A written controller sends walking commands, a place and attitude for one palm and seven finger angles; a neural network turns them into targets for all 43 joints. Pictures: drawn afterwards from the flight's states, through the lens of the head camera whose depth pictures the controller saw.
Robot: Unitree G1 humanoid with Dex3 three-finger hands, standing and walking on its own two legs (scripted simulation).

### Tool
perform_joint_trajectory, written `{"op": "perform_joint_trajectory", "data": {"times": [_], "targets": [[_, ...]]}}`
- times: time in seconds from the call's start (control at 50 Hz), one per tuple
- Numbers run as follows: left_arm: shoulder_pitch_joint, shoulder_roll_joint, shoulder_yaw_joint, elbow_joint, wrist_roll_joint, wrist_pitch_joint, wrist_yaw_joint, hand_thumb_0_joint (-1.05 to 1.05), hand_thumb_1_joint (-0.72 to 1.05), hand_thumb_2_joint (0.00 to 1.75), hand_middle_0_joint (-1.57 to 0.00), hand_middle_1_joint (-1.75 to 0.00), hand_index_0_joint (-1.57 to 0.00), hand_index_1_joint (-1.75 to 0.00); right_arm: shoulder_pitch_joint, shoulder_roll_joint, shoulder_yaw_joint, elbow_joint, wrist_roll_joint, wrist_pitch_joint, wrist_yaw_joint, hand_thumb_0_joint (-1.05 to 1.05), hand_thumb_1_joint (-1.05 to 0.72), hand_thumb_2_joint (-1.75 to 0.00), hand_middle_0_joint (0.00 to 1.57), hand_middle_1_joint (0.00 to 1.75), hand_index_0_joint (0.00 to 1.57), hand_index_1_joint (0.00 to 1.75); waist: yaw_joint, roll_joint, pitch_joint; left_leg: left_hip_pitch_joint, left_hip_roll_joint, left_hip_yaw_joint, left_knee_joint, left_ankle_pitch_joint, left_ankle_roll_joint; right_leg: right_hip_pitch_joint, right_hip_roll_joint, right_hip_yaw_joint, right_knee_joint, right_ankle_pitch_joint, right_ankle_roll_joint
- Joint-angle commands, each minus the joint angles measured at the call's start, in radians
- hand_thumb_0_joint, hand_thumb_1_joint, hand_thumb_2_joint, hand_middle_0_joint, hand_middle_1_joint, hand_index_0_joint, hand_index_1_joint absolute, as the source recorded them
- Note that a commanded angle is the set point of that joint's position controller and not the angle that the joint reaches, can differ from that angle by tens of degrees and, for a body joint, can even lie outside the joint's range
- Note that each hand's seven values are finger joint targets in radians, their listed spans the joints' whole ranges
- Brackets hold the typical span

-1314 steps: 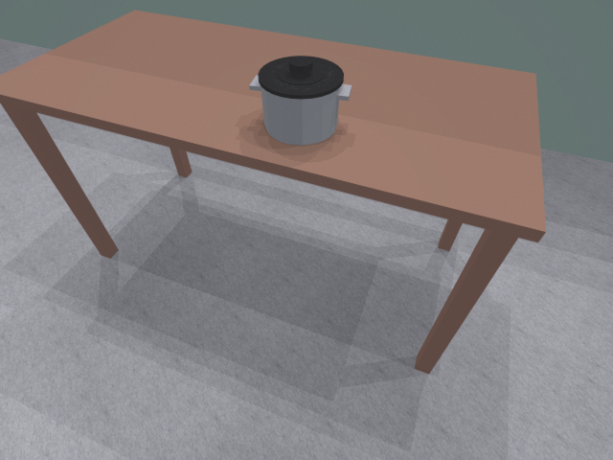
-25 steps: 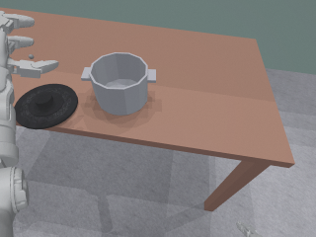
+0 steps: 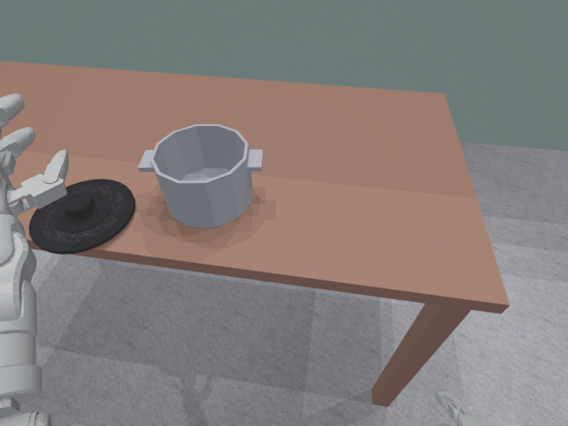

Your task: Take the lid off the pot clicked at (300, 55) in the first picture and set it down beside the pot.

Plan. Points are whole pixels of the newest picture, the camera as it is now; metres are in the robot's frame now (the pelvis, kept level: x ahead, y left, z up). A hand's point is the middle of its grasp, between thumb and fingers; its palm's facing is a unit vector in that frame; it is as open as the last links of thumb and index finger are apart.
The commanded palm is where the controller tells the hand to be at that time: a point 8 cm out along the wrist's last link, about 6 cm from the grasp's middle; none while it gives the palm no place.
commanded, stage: draw the hand back to the body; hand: left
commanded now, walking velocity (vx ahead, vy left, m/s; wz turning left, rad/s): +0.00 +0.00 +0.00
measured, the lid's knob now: (78, 204) +0.47 +0.42 +0.01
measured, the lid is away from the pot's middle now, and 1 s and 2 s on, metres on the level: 0.24 0.24 0.24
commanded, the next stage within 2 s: step back with the hand held close in 1.08 s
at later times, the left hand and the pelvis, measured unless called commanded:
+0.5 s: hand (36, 247) +0.24 +0.27 +0.20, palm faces +0.51 -0.83 -0.24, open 7.5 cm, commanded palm +0.18 +0.30 +0.21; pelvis -0.02 -0.01 +0.00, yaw +1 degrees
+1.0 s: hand (18, 338) +0.15 +0.24 +0.19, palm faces +0.42 -0.84 -0.34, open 7.4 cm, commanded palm +0.10 +0.29 +0.20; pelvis -0.02 +0.00 +0.00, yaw +1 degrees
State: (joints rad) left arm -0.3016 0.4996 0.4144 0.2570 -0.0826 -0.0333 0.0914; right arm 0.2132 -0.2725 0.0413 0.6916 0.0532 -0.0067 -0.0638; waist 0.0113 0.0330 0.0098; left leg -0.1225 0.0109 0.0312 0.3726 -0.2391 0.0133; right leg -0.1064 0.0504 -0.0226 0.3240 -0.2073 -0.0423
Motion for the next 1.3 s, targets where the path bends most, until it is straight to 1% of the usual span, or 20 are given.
{"op": "perform_joint_trajectory", "data": {"times": [0.0, 0.14, 0.2, 0.22, 0.28, 0.3, 0.36, 0.52, 0.56, 0.62, 0.68, 0.82, 0.86, 1.06, 1.16, 1.18, 1.2, 1.22, 1.24, 1.28], "targets": [[-0.268, 0.292, 0.091, -0.280, -0.008, -0.064, 0.009, 0.00, 0.68, 0.82, -0.23, -0.45, -0.23, -0.45, -0.122, -0.121, -0.046, -0.143, -0.002, -0.060, -0.009, 0.00, -0.90, -0.90, 0.20, 0.30, 0.20, 0.30, 0.011, 0.041, -0.229, 0.070, -0.006, 0.012, -0.007, 0.328, 0.034, 0.102, -0.038, 0.020, -0.006, 0.356, 0.023], [-0.136, 0.237, 0.087, -0.353, -0.023, -0.064, 0.013, 0.00, 0.83, 0.88, -0.21, -0.35, -0.21, -0.35, -0.155, -0.099, -0.039, -0.145, -0.009, -0.075, -0.012, 0.00, -0.90, -0.90, 0.20, 0.30, 0.20, 0.30, 0.018, 0.006, -0.181, 0.071, -0.011, 0.012, -0.024, 0.256, 0.035, 0.093, -0.038, 0.026, -0.033, 0.287, 0.031], [-0.133, 0.224, 0.082, -0.455, -0.026, -0.077, 0.012, 0.00, 0.90, 0.90, -0.20, -0.30, -0.20, -0.30, -0.175, -0.092, -0.037, -0.149, -0.011, -0.085, -0.012, 0.00, -0.90, -0.90, 0.20, 0.30, 0.20, 0.30, 0.019, 0.029, -0.177, 0.092, -0.014, 0.010, -0.023, 0.249, 0.037, 0.090, -0.039, 0.030, -0.046, 0.271, 0.029], [-0.120, 0.217, 0.078, -0.492, -0.026, -0.082, 0.014, 0.00, 0.90, 0.90, -0.20, -0.30, -0.20, -0.30, -0.185, -0.088, -0.037, -0.155, -0.012, -0.091, -0.013, 0.00, -0.90, -0.90, 0.20, 0.30, 0.20, 0.30, 0.022, 0.059, -0.190, 0.104, -0.015, 0.008, -0.029, 0.251, 0.035, 0.097, -0.039, 0.030, -0.046, 0.263, 0.027], [-0.053, 0.165, 0.054, -0.489, -0.028, -0.077, 0.016, 0.00, 0.90, 0.90, -0.20, -0.30, -0.20, -0.30, -0.186, -0.080, -0.033, -0.151, -0.015, -0.099, -0.016, 0.00, -0.90, -0.90, 0.20, 0.30, 0.20, 0.30, 0.023, 0.040, -0.147, 0.103, -0.015, 0.004, -0.041, 0.237, 0.032, 0.076, -0.030, 0.021, -0.056, 0.226, 0.026], [-0.021, 0.167, 0.067, -0.474, -0.032, -0.077, 0.015, 0.00, 0.90, 0.90, -0.20, -0.30, -0.20, -0.30, -0.186, -0.081, -0.034, -0.146, -0.017, -0.098, -0.015, 0.00, -0.90, -0.90, 0.20, 0.30, 0.20, 0.30, 0.022, 0.015, -0.115, 0.095, -0.014, 0.004, -0.040, 0.214, 0.034, 0.060, -0.031, 0.021, -0.069, 0.200, 0.026], [0.056, 0.165, 0.084, -0.557, -0.034, -0.089, 0.016, 0.00, 0.90, 0.90, -0.20, -0.30, -0.20, -0.30, -0.197, -0.073, -0.035, -0.154, -0.025, -0.107, -0.017, 0.00, -0.90, -0.90, 0.20, 0.30, 0.20, 0.30, 0.037, 0.017, -0.152, 0.104, -0.016, 0.000, -0.047, 0.220, 0.035, 0.098, -0.035, 0.026, -0.064, 0.209, 0.027], [0.217, 0.112, 0.059, -0.708, -0.034, -0.111, 0.009, 0.00, 0.90, 0.90, -0.20, -0.30, -0.20, -0.30, -0.210, -0.062, -0.039, -0.156, -0.035, -0.127, -0.013, 0.00, -0.90, -0.90, 0.20, 0.30, 0.20, 0.30, 0.037, 0.049, -0.111, 0.117, -0.013, -0.005, -0.048, 0.222, 0.031, 0.078, -0.038, 0.025, -0.078, 0.191, 0.023], [0.284, 0.092, 0.050, -0.700, -0.036, -0.105, 0.007, 0.00, 0.90, 0.90, -0.20, -0.30, -0.20, -0.30, -0.208, -0.059, -0.038, -0.157, -0.038, -0.128, -0.015, 0.00, -0.90, -0.90, 0.20, 0.30, 0.20, 0.30, 0.041, 0.007, -0.090, 0.110, -0.011, -0.009, -0.053, 0.214, 0.032, 0.071, -0.035, 0.019, -0.079, 0.175, 0.025], [0.305, 0.088, 0.037, -0.800, -0.032, -0.121, 0.005, 0.00, 0.90, 0.90, -0.20, -0.30, -0.20, -0.30, -0.218, -0.056, -0.039, -0.166, -0.041, -0.140, -0.013, 0.00, -0.90, -0.90, 0.20, 0.30, 0.20, 0.30, 0.040, 0.058, -0.087, 0.122, -0.010, -0.015, -0.057, 0.180, 0.029, 0.056, -0.038, 0.022, -0.090, 0.120, 0.022], [0.400, 0.070, 0.035, -0.820, -0.031, -0.120, 0.004, 0.00, 0.90, 0.90, -0.20, -0.30, -0.20, -0.30, -0.212, -0.053, -0.039, -0.165, -0.045, -0.143, -0.014, 0.00, -0.90, -0.90, 0.20, 0.30, 0.20, 0.30, 0.044, 0.013, -0.063, 0.112, -0.007, -0.019, -0.058, 0.181, 0.029, 0.052, -0.034, 0.019, -0.091, 0.116, 0.023], [0.575, 0.049, 0.028, -0.943, -0.023, -0.134, 0.003, 0.00, 0.90, 0.90, -0.20, -0.30, -0.20, -0.30, -0.208, -0.046, -0.042, -0.176, -0.054, -0.160, -0.008, 0.00, -0.90, -0.90, 0.20, 0.30, 0.20, 0.30, 0.049, 0.056, -0.055, 0.102, -0.005, -0.029, -0.055, 0.174, 0.024, 0.052, -0.038, 0.019, -0.086, 0.107, 0.018], [0.629, 0.025, 0.011, -0.943, -0.022, -0.128, 0.002, 0.00, 0.90, 0.90, -0.20, -0.30, -0.20, -0.30, -0.204, -0.044, -0.040, -0.178, -0.054, -0.160, -0.008, 0.00, -0.90, -0.90, 0.20, 0.30, 0.20, 0.30, 0.049, 0.024, -0.023, 0.088, -0.002, -0.032, -0.061, 0.160, 0.021, 0.039, -0.035, 0.014, -0.089, 0.087, 0.019], [0.647, 0.002, -0.016, -0.988, -0.009, -0.124, 0.009, 0.00, 0.90, 0.90, -0.20, -0.30, -0.20, -0.30, -0.199, -0.040, -0.037, -0.180, -0.056, -0.168, -0.018, 0.00, -0.90, -0.90, 0.20, 0.30, 0.20, 0.30, 0.050, 0.041, -0.002, 0.087, 0.000, -0.048, -0.066, 0.120, 0.020, 0.021, -0.034, 0.012, -0.088, 0.041, 0.015], [0.660, 0.015, 0.004, -0.980, -0.007, -0.119, 0.014, 0.00, 0.90, 0.90, -0.20, -0.30, -0.20, -0.30, -0.194, -0.041, -0.036, -0.178, -0.060, -0.169, -0.017, 0.00, -0.90, -0.90, 0.20, 0.30, 0.20, 0.30, 0.055, 0.022, -0.013, 0.080, 0.000, -0.050, -0.063, 0.148, 0.018, 0.038, -0.033, 0.009, -0.078, 0.071, 0.013], [0.473, 0.192, 0.168, -1.127, 0.005, -0.180, 0.028, 0.00, 0.90, 0.90, -0.20, -0.30, -0.20, -0.30, -0.197, -0.088, -0.045, -0.235, -0.042, -0.140, -0.009, 0.00, -0.90, -0.90, 0.20, 0.30, 0.20, 0.30, 0.026, 0.035, 0.044, -0.019, 0.006, -0.079, -0.020, 0.052, 0.045, -0.062, -0.082, 0.127, -0.108, 0.093, 0.019], [0.493, 0.176, 0.163, -1.087, 0.003, -0.205, 0.030, 0.00, 0.90, 0.90, -0.20, -0.30, -0.20, -0.30, -0.188, -0.063, -0.037, -0.218, -0.047, -0.129, -0.010, 0.00, -0.90, -0.90, 0.20, 0.30, 0.20, 0.30, 0.021, 0.021, 0.064, -0.037, 0.004, -0.093, -0.002, 0.011, 0.044, -0.086, -0.114, 0.140, -0.119, 0.058, 0.006], [0.660, 0.072, 0.096, -0.954, 0.004, -0.196, 0.022, 0.00, 0.90, 0.90, -0.20, -0.30, -0.20, -0.30, -0.162, -0.069, -0.047, -0.216, -0.050, -0.117, -0.009, 0.00, -0.90, -0.90, 0.20, 0.30, 0.20, 0.30, 0.014, -0.053, 0.055, -0.033, 0.001, -0.096, 0.024, 0.025, 0.045, -0.116, -0.125, 0.135, -0.124, 0.029, 0.007], [0.738, 0.013, 0.045, -0.933, 0.008, -0.190, 0.011, 0.00, 0.90, 0.90, -0.20, -0.30, -0.20, -0.30, -0.153, -0.071, -0.055, -0.227, -0.046, -0.106, 0.000, 0.00, -0.90, -0.90, 0.20, 0.30, 0.20, 0.30, 0.012, -0.054, 0.010, -0.010, 0.004, -0.093, 0.056, 0.063, 0.048, -0.126, -0.137, 0.136, -0.118, 0.045, 0.010], [0.789, 0.005, 0.032, -0.952, 0.009, -0.189, 0.003, 0.00, 0.90, 0.90, -0.20, -0.30, -0.20, -0.30, -0.140, -0.079, -0.067, -0.240, -0.042, -0.085, 0.004, 0.00, -0.90, -0.90, 0.20, 0.30, 0.20, 0.30, 0.003, -0.056, -0.063, -0.010, 0.020, -0.091, 0.063, 0.143, 0.049, -0.092, -0.146, 0.108, -0.070, 0.146, 0.018]]}}
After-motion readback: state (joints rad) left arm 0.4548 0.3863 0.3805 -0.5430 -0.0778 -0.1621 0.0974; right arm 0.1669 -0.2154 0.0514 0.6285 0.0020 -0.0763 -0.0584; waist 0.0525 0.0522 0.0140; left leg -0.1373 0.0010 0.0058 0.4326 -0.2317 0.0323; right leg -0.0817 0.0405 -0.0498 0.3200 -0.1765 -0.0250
